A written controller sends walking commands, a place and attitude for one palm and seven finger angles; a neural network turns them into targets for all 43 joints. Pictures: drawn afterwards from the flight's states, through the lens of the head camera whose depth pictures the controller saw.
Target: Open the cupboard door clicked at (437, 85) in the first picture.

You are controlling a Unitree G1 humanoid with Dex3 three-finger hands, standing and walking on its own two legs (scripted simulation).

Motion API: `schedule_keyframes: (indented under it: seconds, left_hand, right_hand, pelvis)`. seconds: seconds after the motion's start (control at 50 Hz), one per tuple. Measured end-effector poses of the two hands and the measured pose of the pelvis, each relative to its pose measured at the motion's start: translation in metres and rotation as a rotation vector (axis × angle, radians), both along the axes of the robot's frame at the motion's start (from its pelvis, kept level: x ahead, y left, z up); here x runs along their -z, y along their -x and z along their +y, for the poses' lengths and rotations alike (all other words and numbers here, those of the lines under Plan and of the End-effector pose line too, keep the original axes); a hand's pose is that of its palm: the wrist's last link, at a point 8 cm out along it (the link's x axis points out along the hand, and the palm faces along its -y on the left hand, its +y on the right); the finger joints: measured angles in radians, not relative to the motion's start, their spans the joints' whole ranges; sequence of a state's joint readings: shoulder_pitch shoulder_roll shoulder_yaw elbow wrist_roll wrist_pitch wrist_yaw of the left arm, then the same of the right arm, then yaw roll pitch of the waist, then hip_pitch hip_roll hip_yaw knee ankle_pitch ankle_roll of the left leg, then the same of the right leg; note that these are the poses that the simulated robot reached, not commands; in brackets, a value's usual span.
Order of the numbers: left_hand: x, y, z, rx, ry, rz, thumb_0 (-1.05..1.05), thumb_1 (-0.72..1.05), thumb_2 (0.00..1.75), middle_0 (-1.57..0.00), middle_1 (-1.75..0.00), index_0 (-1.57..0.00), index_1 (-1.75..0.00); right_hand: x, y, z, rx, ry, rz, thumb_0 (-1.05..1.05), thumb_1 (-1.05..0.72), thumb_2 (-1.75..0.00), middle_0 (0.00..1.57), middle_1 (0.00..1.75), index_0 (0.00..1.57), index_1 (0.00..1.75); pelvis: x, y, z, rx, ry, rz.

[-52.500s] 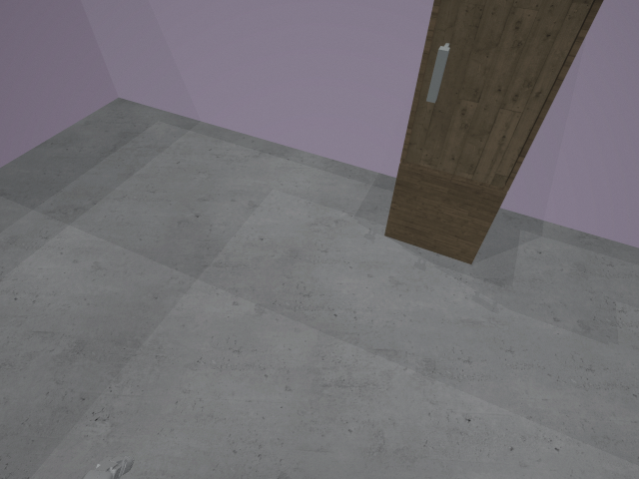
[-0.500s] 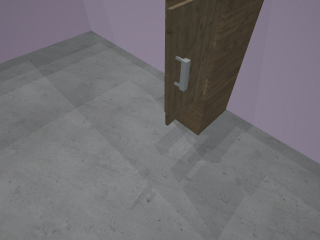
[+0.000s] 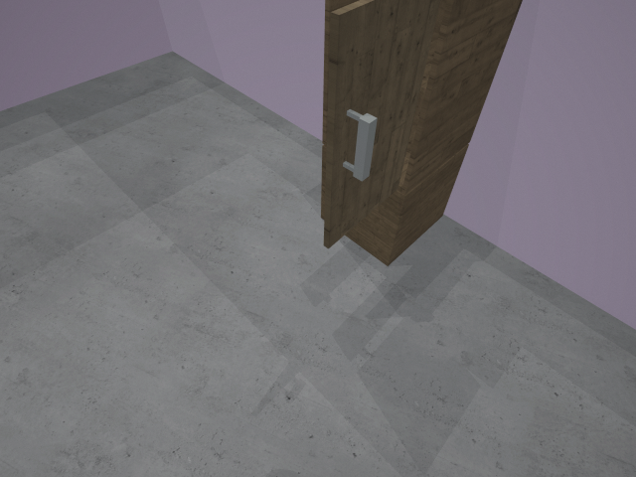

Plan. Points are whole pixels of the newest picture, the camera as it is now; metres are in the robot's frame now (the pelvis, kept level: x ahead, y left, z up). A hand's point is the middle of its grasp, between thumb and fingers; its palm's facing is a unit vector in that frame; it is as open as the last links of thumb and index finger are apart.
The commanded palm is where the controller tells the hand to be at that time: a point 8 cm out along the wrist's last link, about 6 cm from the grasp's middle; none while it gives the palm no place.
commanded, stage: look to check the result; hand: left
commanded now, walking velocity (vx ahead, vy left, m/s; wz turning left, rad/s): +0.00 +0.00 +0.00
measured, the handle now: (356, 145) +0.74 -0.05 -0.02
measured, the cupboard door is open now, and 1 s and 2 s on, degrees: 92 92 92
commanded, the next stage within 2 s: stand and wait in 0.42 s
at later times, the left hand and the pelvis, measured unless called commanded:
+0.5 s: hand out of the picture +0.02 +0.17 -0.17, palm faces +0.01 -0.98 -0.21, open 7.4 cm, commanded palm none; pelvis +0.02 -0.01 +0.00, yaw +0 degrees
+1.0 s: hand out of the picture +0.05 +0.17 -0.17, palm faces +0.01 -0.97 -0.26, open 7.4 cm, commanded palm none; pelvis +0.03 -0.03 +0.00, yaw +1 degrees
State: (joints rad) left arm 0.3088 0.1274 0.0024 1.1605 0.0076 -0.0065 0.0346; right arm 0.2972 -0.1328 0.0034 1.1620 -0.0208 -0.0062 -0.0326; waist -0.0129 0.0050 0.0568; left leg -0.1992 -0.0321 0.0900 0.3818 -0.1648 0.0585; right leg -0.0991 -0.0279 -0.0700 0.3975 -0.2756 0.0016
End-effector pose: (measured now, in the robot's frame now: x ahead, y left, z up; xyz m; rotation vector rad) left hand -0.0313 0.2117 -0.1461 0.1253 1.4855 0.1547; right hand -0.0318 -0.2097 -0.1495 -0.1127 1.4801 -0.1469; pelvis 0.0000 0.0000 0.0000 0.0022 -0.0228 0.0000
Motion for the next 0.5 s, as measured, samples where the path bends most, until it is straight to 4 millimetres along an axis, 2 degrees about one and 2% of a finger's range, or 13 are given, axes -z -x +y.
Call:
schedule_keyframes:
  seconds: [0.2,0.5]
  left_hand:
    - [-0.002,-0.005,0.005,0.001,-0.018,0.007,0.01,0.91,0.90,-0.20,-0.30,-0.20,-0.30]
    - [-0.004,-0.048,0.007,0.026,-0.035,-0.072,0.01,0.91,0.90,-0.20,-0.30,-0.20,-0.30]
  right_hand:
    - [0.000,-0.023,-0.009,-0.015,0.009,-0.031,0.00,-0.91,-0.90,0.20,0.29,0.20,0.30]
    - [-0.004,-0.059,-0.034,-0.044,0.051,-0.087,0.00,-0.91,-0.90,0.20,0.29,0.20,0.30]
  pelvis:
    - [0.000,-0.007,-0.002,-0.001,-0.002,0.001]
    - [-0.001,-0.018,-0.010,-0.005,-0.005,0.004]
